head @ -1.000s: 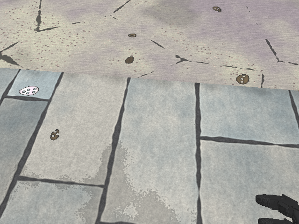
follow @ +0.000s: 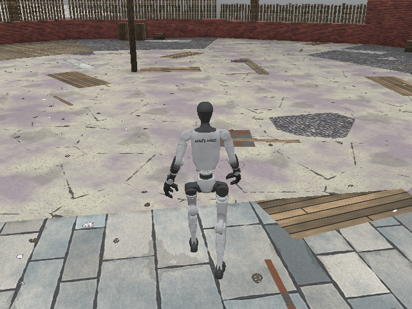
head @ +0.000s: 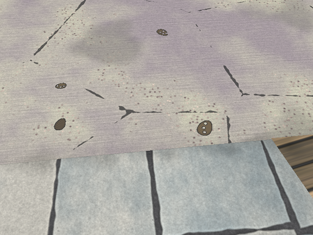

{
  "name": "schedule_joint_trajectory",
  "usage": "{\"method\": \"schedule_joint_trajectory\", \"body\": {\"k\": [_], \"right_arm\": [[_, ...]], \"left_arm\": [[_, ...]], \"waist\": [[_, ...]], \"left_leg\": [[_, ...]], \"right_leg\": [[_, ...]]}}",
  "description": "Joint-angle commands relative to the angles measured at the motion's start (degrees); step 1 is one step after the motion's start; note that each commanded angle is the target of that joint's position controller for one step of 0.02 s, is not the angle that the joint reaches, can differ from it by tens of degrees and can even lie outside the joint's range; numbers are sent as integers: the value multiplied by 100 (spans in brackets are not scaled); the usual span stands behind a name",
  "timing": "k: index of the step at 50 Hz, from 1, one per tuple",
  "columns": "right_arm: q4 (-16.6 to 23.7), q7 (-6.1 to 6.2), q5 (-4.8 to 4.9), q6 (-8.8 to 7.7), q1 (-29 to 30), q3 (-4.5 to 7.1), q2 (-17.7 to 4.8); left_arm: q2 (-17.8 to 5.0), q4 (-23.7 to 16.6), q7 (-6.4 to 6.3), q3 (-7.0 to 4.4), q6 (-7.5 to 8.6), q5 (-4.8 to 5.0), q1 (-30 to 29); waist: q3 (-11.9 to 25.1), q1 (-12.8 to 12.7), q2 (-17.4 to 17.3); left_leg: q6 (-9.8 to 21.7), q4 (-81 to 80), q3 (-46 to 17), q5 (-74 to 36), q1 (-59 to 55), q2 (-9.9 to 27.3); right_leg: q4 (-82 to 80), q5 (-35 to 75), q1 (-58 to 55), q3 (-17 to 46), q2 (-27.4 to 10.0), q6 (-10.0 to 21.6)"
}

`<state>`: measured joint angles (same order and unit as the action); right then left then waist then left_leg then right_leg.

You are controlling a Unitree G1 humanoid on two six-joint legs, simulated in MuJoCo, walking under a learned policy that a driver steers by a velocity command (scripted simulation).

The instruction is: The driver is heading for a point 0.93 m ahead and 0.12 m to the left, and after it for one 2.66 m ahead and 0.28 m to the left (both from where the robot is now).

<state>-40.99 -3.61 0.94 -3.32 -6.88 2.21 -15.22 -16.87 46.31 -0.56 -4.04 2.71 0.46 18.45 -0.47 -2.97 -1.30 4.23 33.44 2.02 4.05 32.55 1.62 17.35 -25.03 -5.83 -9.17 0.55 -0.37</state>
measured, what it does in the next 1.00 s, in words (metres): walks ahead, turning left: left foot, then right foot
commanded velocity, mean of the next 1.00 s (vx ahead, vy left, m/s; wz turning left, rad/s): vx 0.37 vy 0.00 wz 0.31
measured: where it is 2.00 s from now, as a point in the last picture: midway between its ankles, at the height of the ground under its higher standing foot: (144, 164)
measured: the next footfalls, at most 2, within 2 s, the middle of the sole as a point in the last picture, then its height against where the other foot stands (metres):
left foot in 0.02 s outside the picture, level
right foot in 0.48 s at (184, 227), level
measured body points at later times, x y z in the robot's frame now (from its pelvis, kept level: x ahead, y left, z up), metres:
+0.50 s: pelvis +0.31 +0.02 +0.00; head +0.33 +0.03 +0.45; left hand +0.47 +0.28 -0.08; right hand +0.40 -0.24 -0.12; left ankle +0.14 +0.10 -0.72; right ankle +0.46 -0.07 -0.72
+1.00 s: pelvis +0.46 +0.05 +0.01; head +0.46 +0.06 +0.46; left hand +0.51 +0.35 -0.09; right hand +0.65 -0.16 -0.09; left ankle +0.38 +0.15 -0.72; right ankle +0.46 -0.07 -0.71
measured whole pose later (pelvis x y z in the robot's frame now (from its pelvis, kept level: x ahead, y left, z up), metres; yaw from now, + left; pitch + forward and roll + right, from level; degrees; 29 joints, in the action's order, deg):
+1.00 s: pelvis +0.46 +0.05 +0.01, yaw +19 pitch +2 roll +0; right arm -40.9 -0.8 -2.1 -6.9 -16.8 1.5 -15.8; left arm -16.0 42.6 0.9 -2.2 5.2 -2.1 12.1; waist 1.2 0.8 0.3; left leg 2.6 31.3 1.7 21.1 12.0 1.1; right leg 37.2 -22.2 16.0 -2.2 -0.4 3.5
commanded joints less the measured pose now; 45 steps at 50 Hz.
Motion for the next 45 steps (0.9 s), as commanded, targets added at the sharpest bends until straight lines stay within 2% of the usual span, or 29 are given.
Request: {"method": "schedule_joint_trajectory", "body": {"k": [1,2,3,4,5,6,7,8,9,12,15,18,20,22,24,25,26,27,28,29,31,32,34,36,38,39,41,43,45], "right_arm": [[104,92,9,-24,-1577,535,-1297],[91,160,34,-27,-1887,678,-1960],[183,141,50,-65,-2049,555,-1602],[169,156,-1,-77,-1886,465,-1291],[230,176,11,-81,-1537,428,-1160],[316,187,8,-61,-1154,376,-1012],[422,205,-45,-52,-899,314,-861],[61,217,-503,-299,-1293,39,-228],[126,185,-463,-390,-1232,66,-260],[281,2,-432,-556,-942,171,-783],[216,-181,-417,-541,-1273,184,-898],[91,-297,-444,-458,-1651,247,-1033],[-2,-307,-454,-398,-1707,255,-1018],[-69,-216,-353,-368,-1591,297,-1096],[-48,-187,-345,-397,-1434,249,-968],[116,-115,-425,-458,-1922,66,-360],[70,-68,-471,-497,-2402,4,-208],[185,-59,-408,-387,-1603,143,-616],[253,54,-366,-302,-1326,169,-559],[114,171,-465,-247,-1436,179,-636],[54,156,-614,-206,-1393,-10,-200],[-44,76,-567,-165,-1545,-39,-90],[-277,-164,-330,-94,-1713,-40,-167],[-398,-281,-131,-153,-1875,-20,-340],[-173,-140,-264,-250,-1652,97,-786],[95,-46,-277,-279,-1194,116,-934],[406,144,-247,-267,-406,132,-1000],[490,294,-247,-263,-184,38,-630],[408,316,-352,-303,-554,27,-551]], "left_arm": [[-950,-405,-155,-196,-32,-18,-175],[-222,-688,-66,52,118,-193,444],[-385,-672,38,84,343,-111,160],[-736,-822,124,-15,477,134,-405],[-703,-921,129,20,549,141,-692],[-691,-917,88,-1,560,3,-804],[-748,-910,59,-53,502,-73,-742],[-24,-779,163,313,461,-946,-272],[-18,-748,187,290,372,-904,-249],[-362,-820,173,296,233,-501,-588],[-129,-994,171,470,134,-470,-1240],[-179,-1154,231,542,157,-450,-1725],[-268,-1182,254,563,184,-437,-1948],[-415,-1199,214,528,264,-310,-2086],[-835,-880,156,366,445,-116,-1132],[-1244,-696,147,262,513,-121,-122],[-1164,-511,204,217,399,-271,777],[-1053,-343,183,167,359,-381,1214],[-1090,-395,159,131,342,-258,529],[-536,-565,139,290,308,-142,-220],[95,-789,145,481,337,-58,-976],[35,-887,167,451,382,-52,-1296],[-581,-1015,299,202,463,-52,-1790],[-760,-960,505,118,411,-105,-1889],[-523,-670,629,157,330,-100,-1241],[-595,-552,574,101,316,-88,-808],[-813,-580,262,-17,407,-217,-512],[-699,-629,95,16,478,-208,-623],[-583,-785,63,54,435,-141,-1067]], "waist": [[1049,1086,276],[1724,673,-1222],[2481,913,-999],[1754,1044,-633],[1134,887,-197],[678,650,115],[476,431,42],[487,309,-597],[202,291,-483],[117,312,-167],[-34,523,-140],[-103,712,-211],[-183,756,-244],[-152,644,-206],[573,162,2],[2182,141,1113],[3248,-108,1921],[2284,-470,712],[1315,-125,647],[977,184,554],[849,624,646],[946,816,555],[828,930,425],[666,1006,342],[608,783,384],[353,463,391],[71,43,197],[129,19,467],[207,319,460]], "left_leg": [[569,-203,-233,38,-2750,-242],[1649,-401,-3205,510,-5026,1292],[2025,-1336,-5053,1125,-5752,1746],[1659,-1481,-4214,1165,-5329,1584],[1439,-1507,-3490,852,-4476,1353],[1304,-1580,-2954,297,-3597,1143],[1251,-1721,-2590,-231,-2941,965],[1111,-1897,-2152,719,-2482,621],[1124,-2082,-2145,1037,-2164,555],[1144,-2083,-1796,650,-1514,404],[1187,-1908,-1803,85,-1368,378],[1238,-1605,-2082,-317,-1635,500],[1166,-1466,-2334,-339,-2139,772],[850,-1139,-2364,-1174,-2605,774],[79,-176,-1848,-2754,-2193,86],[-439,1212,-1358,-1237,-1247,-709],[-737,3141,-909,3295,178,-1269],[-682,3962,-982,3372,633,-866],[-657,4091,-845,2964,815,-490],[-702,3693,-843,2715,518,-97],[-970,2741,-767,2778,-268,367],[-1129,2224,-583,2689,-886,420],[-1464,897,33,1782,-1897,238],[-1357,22,136,86,-2523,88],[-793,206,39,287,-2252,169],[-361,-34,-102,1208,-1594,269],[375,-569,-685,2669,-477,464],[297,-509,-468,2037,-568,298],[336,-400,-172,1645,-1585,123]], "right_leg": [[3099,5713,1165,-17,-1139,333],[5378,1276,3760,143,-103,-86],[6209,-866,4741,1364,349,-68],[6313,-471,5254,1611,-26,67],[5874,31,5240,1509,-283,142],[5337,330,4981,1433,-476,115],[5006,529,4554,1432,-614,67],[4904,751,4238,1640,-723,19],[4715,815,4297,1535,-666,-67],[3983,1620,4247,1219,-608,-366],[2728,2169,3938,1084,-543,-456],[1945,2426,3638,956,-313,-341],[1625,2544,3760,1041,-285,-225],[1060,2820,3561,970,-179,-18],[962,4496,1519,862,-242,608],[1385,6866,-919,2066,-1446,1946],[1037,6858,-2704,4051,-2798,3066],[631,5962,-1758,3868,-2612,2432],[371,5001,-604,3186,-2392,1957],[157,4948,258,2722,-2088,1704],[27,5686,1223,2002,-1617,1430],[51,5674,1668,1624,-1347,1291],[193,5084,2617,846,-775,1081],[656,4054,3182,960,-757,947],[631,1430,3160,1576,-1006,863],[379,-221,2856,1903,-1116,957],[267,-1197,2026,2184,-1170,1100],[2,-1030,1480,2400,-1345,1278],[-21,-382,1875,2005,-1119,1246]]}}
